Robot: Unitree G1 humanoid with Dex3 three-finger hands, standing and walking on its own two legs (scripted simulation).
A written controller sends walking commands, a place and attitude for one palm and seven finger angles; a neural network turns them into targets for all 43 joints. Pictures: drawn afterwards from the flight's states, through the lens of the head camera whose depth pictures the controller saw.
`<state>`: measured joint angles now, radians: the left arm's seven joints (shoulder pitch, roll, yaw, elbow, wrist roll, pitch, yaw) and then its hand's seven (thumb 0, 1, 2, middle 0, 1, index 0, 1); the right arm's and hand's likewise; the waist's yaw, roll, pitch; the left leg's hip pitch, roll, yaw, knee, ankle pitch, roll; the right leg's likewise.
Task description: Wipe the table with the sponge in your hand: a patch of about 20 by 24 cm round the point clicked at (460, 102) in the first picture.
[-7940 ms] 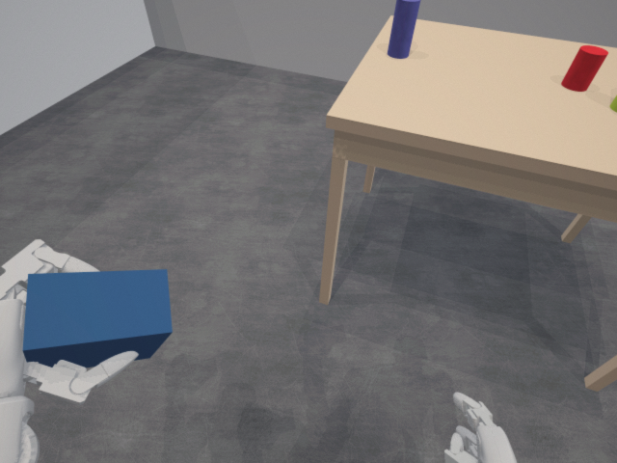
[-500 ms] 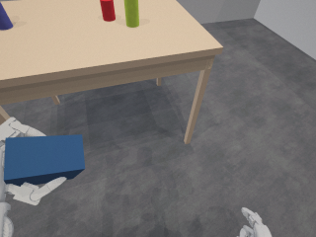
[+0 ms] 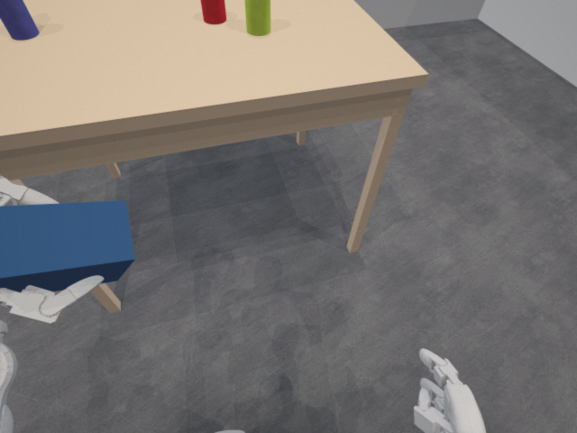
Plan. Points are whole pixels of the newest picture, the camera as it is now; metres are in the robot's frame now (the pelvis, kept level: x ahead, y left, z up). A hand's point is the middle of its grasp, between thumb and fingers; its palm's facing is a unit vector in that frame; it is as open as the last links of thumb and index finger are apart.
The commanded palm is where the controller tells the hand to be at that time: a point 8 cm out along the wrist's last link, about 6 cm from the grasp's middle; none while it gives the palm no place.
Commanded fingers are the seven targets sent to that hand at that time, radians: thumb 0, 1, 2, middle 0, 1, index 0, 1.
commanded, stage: look again from close up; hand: left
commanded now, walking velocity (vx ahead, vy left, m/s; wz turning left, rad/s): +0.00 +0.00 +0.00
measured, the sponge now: (83, 248) +0.26 +0.25 +0.16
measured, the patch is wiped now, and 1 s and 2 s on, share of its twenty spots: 0.00 0.00 0.00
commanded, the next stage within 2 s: shuffle to correct the standing spot in 0.06 s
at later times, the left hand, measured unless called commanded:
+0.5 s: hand (91, 214) +0.30 +0.26 +0.16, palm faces +0.38 -0.85 -0.36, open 10.3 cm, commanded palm +0.24 +0.30 +0.18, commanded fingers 0.00 0.10 1.30 -1.20 -1.60 -1.20 -1.60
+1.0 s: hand (73, 156) +0.39 +0.32 +0.16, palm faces +0.36 -0.83 -0.42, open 10.3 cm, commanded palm +0.32 +0.35 +0.18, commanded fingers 0.00 0.10 1.30 -1.20 -1.60 -1.20 -1.60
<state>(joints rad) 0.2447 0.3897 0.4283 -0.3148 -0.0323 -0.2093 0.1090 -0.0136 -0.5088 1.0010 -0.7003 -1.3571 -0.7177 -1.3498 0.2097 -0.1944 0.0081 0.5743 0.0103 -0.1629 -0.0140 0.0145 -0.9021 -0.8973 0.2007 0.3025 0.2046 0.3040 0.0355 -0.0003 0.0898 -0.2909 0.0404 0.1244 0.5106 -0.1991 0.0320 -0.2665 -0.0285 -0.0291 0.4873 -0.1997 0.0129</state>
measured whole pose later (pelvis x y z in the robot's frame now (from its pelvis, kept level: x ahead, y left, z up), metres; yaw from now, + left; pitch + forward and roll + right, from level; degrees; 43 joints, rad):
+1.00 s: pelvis +0.14 +0.09 -0.03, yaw -5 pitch -4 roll +0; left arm 0.34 0.42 0.44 -0.49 -0.01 -0.24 0.11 -0.01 -0.51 1.00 -0.70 -1.36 -0.72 -1.35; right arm 0.17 -0.16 -0.04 0.60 0.01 -0.10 0.00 0.02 -0.91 -0.90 0.20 0.30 0.20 0.30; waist 0.01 -0.05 0.13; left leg -0.39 0.02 0.08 0.78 -0.33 0.05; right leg -0.41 -0.05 0.01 1.25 -0.56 0.02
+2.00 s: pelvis +0.29 +0.21 +0.00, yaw -3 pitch +0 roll +3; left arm 0.42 0.32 0.35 -0.39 0.00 -0.21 0.13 -0.01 -0.51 1.01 -0.70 -1.35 -0.72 -1.35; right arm 0.22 -0.21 0.01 0.68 -0.01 -0.08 -0.03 0.02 -0.90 -0.90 0.20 0.30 0.21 0.30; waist 0.03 -0.01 0.05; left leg -0.53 0.07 0.05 1.02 -0.29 -0.01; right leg -0.24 -0.07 -0.15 0.54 -0.30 -0.04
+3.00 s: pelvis +0.43 +0.25 +0.00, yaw -3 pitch -2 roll -1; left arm 0.44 0.38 0.38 -0.53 -0.04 -0.17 0.14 -0.01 -0.51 1.01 -0.70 -1.35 -0.72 -1.34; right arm 0.17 -0.15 0.04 0.57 0.00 -0.12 -0.03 0.01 -0.90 -0.90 0.20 0.30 0.20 0.30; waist 0.00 -0.01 0.06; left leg -0.30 0.06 0.07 0.54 -0.21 0.00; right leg -0.21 0.01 -0.07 0.52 -0.27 -0.02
